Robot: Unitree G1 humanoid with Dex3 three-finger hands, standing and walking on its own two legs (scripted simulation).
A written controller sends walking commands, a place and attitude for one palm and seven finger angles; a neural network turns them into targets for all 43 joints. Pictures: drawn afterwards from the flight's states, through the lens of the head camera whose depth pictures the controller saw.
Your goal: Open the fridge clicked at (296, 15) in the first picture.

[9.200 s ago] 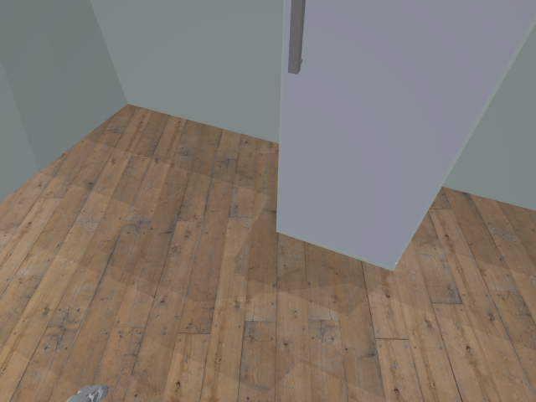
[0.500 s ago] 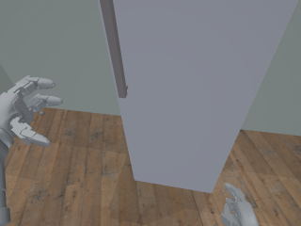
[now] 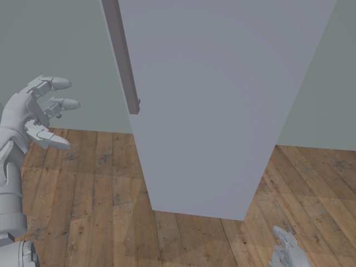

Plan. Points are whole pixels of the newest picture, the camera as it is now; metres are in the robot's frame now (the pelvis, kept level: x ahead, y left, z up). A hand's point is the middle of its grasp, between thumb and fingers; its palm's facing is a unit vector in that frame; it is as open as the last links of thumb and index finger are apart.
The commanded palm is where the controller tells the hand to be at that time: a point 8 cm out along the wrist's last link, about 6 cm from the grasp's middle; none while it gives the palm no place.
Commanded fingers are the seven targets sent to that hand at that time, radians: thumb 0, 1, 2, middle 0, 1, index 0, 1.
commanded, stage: move the hooked fingers beside the handle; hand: left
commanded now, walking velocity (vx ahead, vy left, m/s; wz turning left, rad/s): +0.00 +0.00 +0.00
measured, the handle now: (125, 54) +0.54 +0.17 +0.24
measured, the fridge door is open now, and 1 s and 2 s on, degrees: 0 0 0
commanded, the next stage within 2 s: feel for the door with the fingertips in 1.86 s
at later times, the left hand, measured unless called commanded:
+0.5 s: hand (77, 99) +0.40 +0.25 +0.21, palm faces -0.03 -1.00 -0.01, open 14.0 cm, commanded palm +0.38 +0.31 +0.21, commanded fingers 0.00 -0.50 0.30 -0.30 -1.20 -0.30 -1.20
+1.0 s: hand (94, 85) +0.46 +0.24 +0.20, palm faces -0.04 -1.00 +0.01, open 14.0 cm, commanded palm +0.45 +0.30 +0.20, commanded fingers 0.00 -0.50 0.30 -0.30 -1.20 -0.30 -1.20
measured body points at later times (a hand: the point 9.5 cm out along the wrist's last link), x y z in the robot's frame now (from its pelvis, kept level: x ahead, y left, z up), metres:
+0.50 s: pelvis +0.00 +0.01 +0.00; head +0.00 -0.01 +0.45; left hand +0.39 +0.31 +0.21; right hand +0.14 -0.25 -0.09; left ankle +0.00 +0.14 -0.74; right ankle +0.01 -0.13 -0.74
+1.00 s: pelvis +0.01 +0.01 +0.00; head +0.04 +0.01 +0.45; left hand +0.46 +0.30 +0.20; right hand +0.07 -0.26 -0.11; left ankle +0.00 +0.14 -0.74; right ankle +0.01 -0.13 -0.74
